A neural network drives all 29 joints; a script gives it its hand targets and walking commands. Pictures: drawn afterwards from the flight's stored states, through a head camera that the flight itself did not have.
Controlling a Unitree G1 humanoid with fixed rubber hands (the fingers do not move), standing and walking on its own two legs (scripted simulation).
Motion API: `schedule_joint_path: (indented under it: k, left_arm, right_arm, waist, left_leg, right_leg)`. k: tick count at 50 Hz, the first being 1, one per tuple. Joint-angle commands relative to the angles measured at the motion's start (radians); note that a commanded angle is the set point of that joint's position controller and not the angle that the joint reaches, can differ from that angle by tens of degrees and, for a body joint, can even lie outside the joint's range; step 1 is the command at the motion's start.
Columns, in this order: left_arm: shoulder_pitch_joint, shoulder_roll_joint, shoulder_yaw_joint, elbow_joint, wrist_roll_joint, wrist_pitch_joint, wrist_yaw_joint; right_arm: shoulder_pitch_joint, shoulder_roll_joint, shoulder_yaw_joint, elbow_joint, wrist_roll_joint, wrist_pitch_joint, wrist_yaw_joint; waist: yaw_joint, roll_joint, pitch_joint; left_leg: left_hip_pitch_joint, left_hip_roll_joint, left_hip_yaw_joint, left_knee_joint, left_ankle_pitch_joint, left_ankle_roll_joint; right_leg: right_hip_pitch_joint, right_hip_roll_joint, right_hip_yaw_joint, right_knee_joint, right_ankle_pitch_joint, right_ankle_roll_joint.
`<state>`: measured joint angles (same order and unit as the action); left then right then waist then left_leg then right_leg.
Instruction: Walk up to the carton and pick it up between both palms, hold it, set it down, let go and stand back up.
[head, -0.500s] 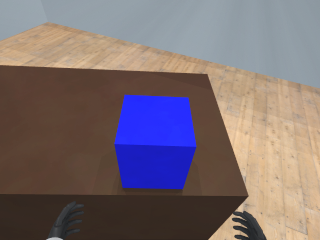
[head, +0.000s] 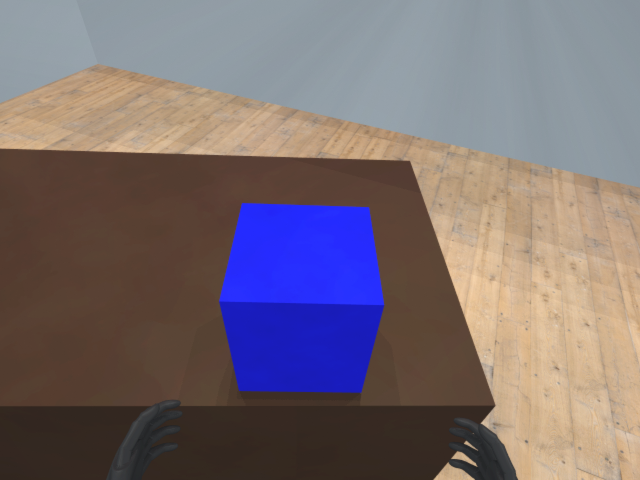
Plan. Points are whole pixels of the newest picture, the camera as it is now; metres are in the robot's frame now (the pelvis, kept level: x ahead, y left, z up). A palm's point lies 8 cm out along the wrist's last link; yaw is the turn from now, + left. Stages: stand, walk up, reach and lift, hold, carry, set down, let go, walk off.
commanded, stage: reach and lift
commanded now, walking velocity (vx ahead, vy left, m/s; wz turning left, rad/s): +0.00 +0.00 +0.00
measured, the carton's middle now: (303, 300) +0.43 +0.04 -0.04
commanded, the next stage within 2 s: none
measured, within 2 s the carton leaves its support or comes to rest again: neither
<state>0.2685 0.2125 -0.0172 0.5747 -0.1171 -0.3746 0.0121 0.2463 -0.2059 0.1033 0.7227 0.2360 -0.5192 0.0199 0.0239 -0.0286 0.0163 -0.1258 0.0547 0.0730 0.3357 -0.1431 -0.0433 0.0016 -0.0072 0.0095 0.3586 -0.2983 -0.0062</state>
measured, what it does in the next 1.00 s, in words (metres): stands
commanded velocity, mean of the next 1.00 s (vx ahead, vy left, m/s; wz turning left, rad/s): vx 0.00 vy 0.00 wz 0.00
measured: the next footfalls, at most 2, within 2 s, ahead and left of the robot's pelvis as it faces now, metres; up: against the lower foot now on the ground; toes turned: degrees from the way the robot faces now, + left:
none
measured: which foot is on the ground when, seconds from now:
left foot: down 0.00-1.00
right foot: down 0.00-1.00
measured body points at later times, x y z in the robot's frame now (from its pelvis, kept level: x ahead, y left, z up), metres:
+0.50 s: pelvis -0.01 +0.01 +0.00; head -0.01 +0.01 +0.45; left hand +0.21 +0.21 -0.02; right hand +0.22 -0.20 -0.02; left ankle +0.03 +0.15 -0.74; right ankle -0.06 -0.11 -0.74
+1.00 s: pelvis +0.00 -0.01 +0.00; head -0.01 -0.01 +0.45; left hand +0.29 +0.21 +0.05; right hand +0.31 -0.19 +0.04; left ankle +0.02 +0.15 -0.74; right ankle -0.06 -0.11 -0.74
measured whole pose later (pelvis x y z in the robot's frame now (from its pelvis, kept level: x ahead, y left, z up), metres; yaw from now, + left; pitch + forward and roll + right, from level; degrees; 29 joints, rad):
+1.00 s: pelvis +0.00 -0.01 +0.00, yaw +0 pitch -2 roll +1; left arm -0.11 0.18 0.04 0.34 -0.14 0.04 0.00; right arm -0.14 -0.21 0.08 0.46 0.25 -0.11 -0.11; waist 0.04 0.00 0.02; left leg -0.12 0.07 0.07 0.28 -0.11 -0.05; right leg 0.00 0.01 0.01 0.31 -0.27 -0.01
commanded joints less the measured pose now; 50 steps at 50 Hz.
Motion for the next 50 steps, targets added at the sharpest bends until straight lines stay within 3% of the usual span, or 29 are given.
schedule_joint_path:
  k: [1, 3, 4, 6, 12, 14, 15, 17, 18, 20, 21, 22, 24, 27, 28, 29, 30, 31, 32, 33, 35, 36, 37, 38, 39, 42, 45, 48, 50]
  left_arm:
    - [-0.027, 0.093, 0.028, -0.113, -0.005, -0.07, 0.001]
    - [-0.06, 0.095, 0.025, -0.103, -0.004, -0.077, 0.005]
    - [-0.084, 0.077, -0.001, -0.162, -0.019, -0.093, 0.012]
    - [-0.121, 0.082, -0.021, -0.152, -0.052, -0.097, 0.018]
    - [-0.176, 0.063, -0.045, -0.154, -0.051, -0.083, 0.046]
    - [-0.198, 0.082, -0.023, -0.161, -0.046, -0.08, 0.057]
    - [-0.199, 0.071, -0.042, -0.173, -0.046, -0.084, 0.065]
    - [-0.193, 0.058, -0.031, -0.166, -0.02, -0.05, 0.072]
    - [-0.207, 0.041, -0.061, -0.149, -0.039, -0.042, 0.066]
    - [-0.195, 0.032, -0.045, -0.16, -0.024, -0.021, 0.072]
    - [-0.211, 0.029, -0.033, -0.181, -0.03, -0.013, 0.073]
    - [-0.234, 0.037, -0.036, -0.207, -0.036, -0.001, 0.073]
    - [-0.257, 0.078, -0.01, -0.231, -0.027, 0.015, 0.082]
    - [-0.236, 0.051, 0.009, -0.253, -0.015, 0.067, 0.066]
    - [-0.253, 0.036, 0.003, -0.244, -0.009, 0.077, 0.063]
    - [-0.264, 0.047, 0.025, -0.249, 0.001, 0.085, 0.058]
    - [-0.3, 0.05, 0.003, -0.263, -0.007, 0.102, 0.057]
    - [-0.337, 0.057, 0.015, -0.287, -0.003, 0.12, 0.06]
    - [-0.346, 0.043, 0.009, -0.263, -0.021, 0.136, 0.06]
    - [-0.395, 0.042, 0.014, -0.274, -0.023, 0.146, 0.061]
    - [-0.391, 0.063, 0.046, -0.318, -0.025, 0.186, 0.056]
    - [-0.4, 0.062, 0.035, -0.336, -0.046, 0.192, 0.047]
    - [-0.395, 0.053, 0.023, -0.325, -0.037, 0.217, 0.043]
    - [-0.393, 0.063, 0.057, -0.363, -0.025, 0.234, 0.031]
    - [-0.394, 0.05, 0.051, -0.327, -0.027, 0.261, 0.021]
    - [-0.475, 0.051, 0.063, -0.407, -0.029, 0.3, 0.016]
    - [-0.514, 0.073, 0.09, -0.446, -0.019, 0.361, 0.007]
    - [-0.571, 0.052, 0.103, -0.329, -0.035, 0.423, -0.023]
    - [-0.659, 0.071, 0.15, -0.374, -0.004, 0.441, -0.02]
  right_arm:
    - [-0.047, -0.084, -0.029, -0.126, -0.009, -0.061, -0.005]
    - [-0.068, -0.068, -0.045, -0.102, 0.001, -0.059, -0.002]
    - [-0.06, -0.048, -0.026, -0.174, 0.003, -0.074, -0.005]
    - [-0.102, -0.064, -0.055, -0.16, 0.007, -0.062, 0.004]
    - [-0.14, -0.06, -0.073, -0.168, -0.012, -0.02, 0.002]
    - [-0.164, -0.035, -0.079, -0.2, -0.019, -0.012, 0.003]
    - [-0.161, -0.049, -0.076, -0.208, -0.019, -0.013, 0.002]
    - [-0.193, -0.042, -0.056, -0.195, -0.006, 0.013, 0.009]
    - [-0.23, -0.075, -0.096, -0.197, -0.01, 0.021, 0.011]
    - [-0.215, -0.068, -0.07, -0.21, -0.01, 0.04, 0.009]
    - [-0.233, -0.064, -0.051, -0.226, -0.006, 0.043, 0.001]
    - [-0.279, -0.062, -0.073, -0.256, -0.02, 0.045, -0.001]
    - [-0.311, -0.07, -0.044, -0.285, 0.025, 0.057, -0.002]
    - [-0.285, -0.099, -0.038, -0.244, 0.033, 0.089, -0.017]
    - [-0.295, -0.105, -0.051, -0.235, 0.027, 0.101, -0.02]
    - [-0.307, -0.09, -0.026, -0.245, 0.02, 0.109, -0.024]
    - [-0.334, -0.07, -0.042, -0.242, 0.008, 0.131, -0.025]
    - [-0.402, -0.09, -0.039, -0.269, 0.042, 0.138, -0.029]
    - [-0.396, -0.085, -0.06, -0.258, 0.026, 0.159, -0.03]
    - [-0.419, -0.066, -0.045, -0.31, 0.024, 0.173, -0.034]
    - [-0.444, -0.078, -0.041, -0.316, 0.037, 0.206, -0.045]
    - [-0.44, -0.092, -0.068, -0.334, 0.025, 0.213, -0.058]
    - [-0.423, -0.087, -0.052, -0.333, 0.022, 0.234, -0.065]
    - [-0.436, -0.08, -0.021, -0.355, 0.029, 0.242, -0.077]
    - [-0.46, -0.098, -0.042, -0.332, 0.031, 0.257, -0.086]
    - [-0.501, -0.087, -0.079, -0.365, 0.0, 0.294, -0.101]
    - [-0.538, -0.077, -0.051, -0.424, 0.035, 0.338, -0.114]
    - [-0.654, -0.068, -0.041, -0.421, 0.004, 0.396, -0.137]
    - [-0.675, -0.057, -0.044, -0.401, 0.011, 0.417, -0.142]
  waist:
    - [-0.004, -0.033, -0.015]
    - [0.014, 0.018, -0.012]
    - [0.011, 0.017, -0.06]
    - [-0.007, -0.002, -0.003]
    - [-0.007, 0.021, -0.01]
    - [0.003, -0.002, -0.011]
    - [-0.002, 0.049, -0.03]
    - [0.026, 0.047, -0.055]
    - [-0.011, 0.04, -0.067]
    - [-0.006, 0.017, -0.072]
    - [0.016, 0.064, -0.088]
    - [0.007, 0.019, -0.113]
    - [0.032, 0.031, -0.138]
    - [0.023, 0.024, -0.134]
    - [0.01, 0.016, -0.12]
    - [0.026, 0.022, -0.092]
    - [0.005, 0.03, -0.108]
    - [0.024, 0.034, -0.137]
    - [0.01, 0.009, -0.126]
    - [0.019, 0.035, -0.147]
    - [0.031, 0.057, -0.144]
    - [0.008, 0.004, -0.163]
    - [0.01, 0.008, -0.168]
    - [0.03, 0.034, -0.194]
    - [0.013, 0.022, -0.162]
    - [-0.005, 0.018, -0.216]
    - [0.016, 0.024, -0.239]
    - [0.012, -0.076, -0.183]
    - [0.023, -0.014, -0.207]
  left_leg:
    - [0.215, -0.073, -0.009, 0.051, 0.261, -0.003]
    - [0.224, -0.069, -0.016, 0.038, 0.205, 0.001]
    - [0.217, -0.069, -0.015, 0.029, 0.216, 0.0]
    - [0.215, -0.064, -0.014, 0.027, 0.117, -0.001]
    - [0.186, -0.053, -0.017, 0.005, -0.021, 0.009]
    - [0.166, -0.051, -0.016, 0.016, -0.021, 0.012]
    - [0.169, -0.051, -0.014, 0.014, 0.033, -0.004]
    - [0.197, -0.042, -0.027, 0.014, 0.071, -0.003]
    - [0.199, -0.051, -0.027, 0.021, 0.055, -0.004]
    - [0.217, -0.042, -0.032, 0.021, 0.097, -0.003]
    - [0.208, -0.047, -0.026, 0.022, 0.146, -0.007]
    - [0.214, -0.045, -0.026, 0.019, 0.135, -0.009]
    - [0.222, -0.058, -0.021, 0.056, 0.248, -0.001]
    - [0.28, -0.063, -0.026, 0.054, 0.292, -0.005]
    - [0.277, -0.055, -0.033, 0.054, 0.266, -0.003]
    - [0.262, -0.062, -0.027, 0.042, 0.263, -0.003]
    - [0.277, -0.059, -0.019, 0.035, 0.262, -0.008]
    - [0.265, -0.059, -0.027, 0.041, 0.249, -0.005]
    - [0.276, -0.054, -0.035, 0.043, 0.24, -0.004]
    - [0.252, -0.065, -0.021, 0.026, 0.193, 0.009]
    - [0.267, -0.062, -0.011, 0.029, 0.224, 0.005]
    - [0.274, -0.064, -0.013, 0.034, 0.235, 0.006]
    - [0.296, -0.06, -0.026, 0.027, 0.287, 0.002]
    - [0.29, -0.067, -0.014, 0.045, 0.342, -0.006]
    - [0.276, -0.071, -0.027, 0.041, 0.351, -0.006]
    - [0.321, -0.062, -0.021, 0.022, 0.333, -0.006]
    - [0.303, -0.071, -0.012, 0.024, 0.342, 0.001]
    - [0.236, -0.075, -0.007, -0.003, 0.263, 0.022]
    - [0.248, -0.077, 0.001, -0.019, 0.254, 0.024]
  right_leg:
    - [-0.287, 0.022, 0.003, -0.08, 0.297, 0.02]
    - [-0.311, 0.006, 0.013, -0.09, 0.212, 0.007]
    - [-0.307, 0.016, -0.004, -0.085, 0.2, 0.001]
    - [-0.366, 0.016, 0.003, -0.102, 0.087, -0.003]
    - [-0.38, 0.011, -0.007, -0.107, -0.035, -0.019]
    - [-0.362, 0.013, 0.009, -0.098, -0.026, -0.017]
    - [-0.339, 0.014, 0.005, -0.084, 0.051, -0.028]
    - [-0.335, 0.025, 0.003, -0.082, 0.027, -0.018]
    - [-0.344, 0.024, -0.001, -0.087, 0.043, -0.02]
    - [-0.324, 0.032, -0.008, -0.081, 0.088, -0.017]
    - [-0.291, 0.024, -0.005, -0.073, 0.136, -0.021]
    - [-0.277, 0.035, -0.008, -0.068, 0.135, -0.015]
    - [-0.263, 0.031, 0.001, -0.051, 0.252, 0.001]
    - [-0.276, 0.038, 0.002, -0.061, 0.324, 0.012]
    - [-0.286, 0.043, -0.001, -0.066, 0.3, 0.005]
    - [-0.271, 0.035, 0.004, -0.073, 0.292, 0.011]
    - [-0.286, 0.036, 0.001, -0.08, 0.298, 0.005]
    - [-0.275, 0.042, 0.013, -0.076, 0.269, 0.007]
    - [-0.298, 0.037, -0.004, -0.077, 0.232, 0.012]
    - [-0.292, 0.027, 0.012, -0.086, 0.229, 0.012]
    - [-0.277, 0.025, 0.017, -0.085, 0.272, 0.013]
    - [-0.273, 0.022, 0.012, -0.091, 0.319, 0.024]
    - [-0.27, 0.039, 0.01, -0.077, 0.373, 0.024]
    - [-0.212, 0.025, 0.007, -0.075, 0.454, 0.039]
    - [-0.217, 0.034, 0.006, -0.079, 0.486, 0.033]
    - [-0.214, 0.044, -0.009, -0.098, 0.404, 0.035]
    - [-0.189, 0.029, 0.005, -0.086, 0.474, 0.053]
    - [-0.17, 0.021, 0.021, -0.1, 0.511, 0.078]
    - [-0.158, 0.017, 0.011, -0.096, 0.483, 0.078]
